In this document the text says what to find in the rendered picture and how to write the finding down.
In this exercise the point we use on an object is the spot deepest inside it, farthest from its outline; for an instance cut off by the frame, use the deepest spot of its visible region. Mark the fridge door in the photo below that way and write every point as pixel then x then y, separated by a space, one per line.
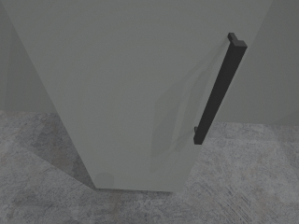
pixel 130 79

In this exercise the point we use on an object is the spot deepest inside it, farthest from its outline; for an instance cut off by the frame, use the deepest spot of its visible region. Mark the handle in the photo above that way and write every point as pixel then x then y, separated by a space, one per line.
pixel 231 61

